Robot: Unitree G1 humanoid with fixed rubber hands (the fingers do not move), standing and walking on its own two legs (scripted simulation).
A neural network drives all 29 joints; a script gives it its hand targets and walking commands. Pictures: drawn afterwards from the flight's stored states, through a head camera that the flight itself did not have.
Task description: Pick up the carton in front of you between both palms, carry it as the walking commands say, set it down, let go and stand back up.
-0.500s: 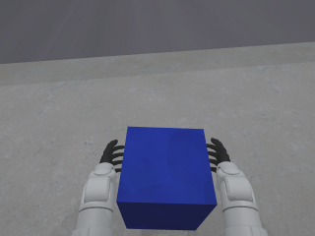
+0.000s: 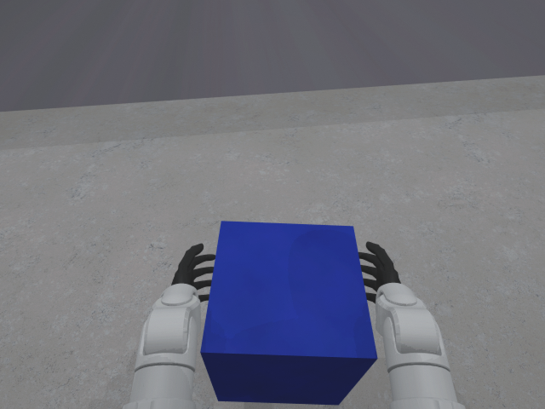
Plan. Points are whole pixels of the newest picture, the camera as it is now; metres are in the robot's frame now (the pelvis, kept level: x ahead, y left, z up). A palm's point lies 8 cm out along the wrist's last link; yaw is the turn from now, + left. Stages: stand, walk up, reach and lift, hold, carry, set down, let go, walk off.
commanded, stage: carry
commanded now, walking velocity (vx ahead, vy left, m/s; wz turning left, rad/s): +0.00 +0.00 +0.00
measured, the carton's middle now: (282, 317) +0.29 +0.00 -0.04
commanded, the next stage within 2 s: hold in 0.78 s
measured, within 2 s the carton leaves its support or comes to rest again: neither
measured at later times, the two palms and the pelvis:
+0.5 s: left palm (181, 301) +0.27 +0.15 +0.04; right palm (388, 301) +0.27 -0.15 +0.04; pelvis -0.02 +0.00 +0.00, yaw +0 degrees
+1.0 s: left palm (179, 311) +0.25 +0.15 +0.05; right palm (393, 309) +0.25 -0.15 +0.05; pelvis -0.03 +0.00 +0.01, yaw +0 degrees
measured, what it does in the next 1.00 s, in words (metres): stands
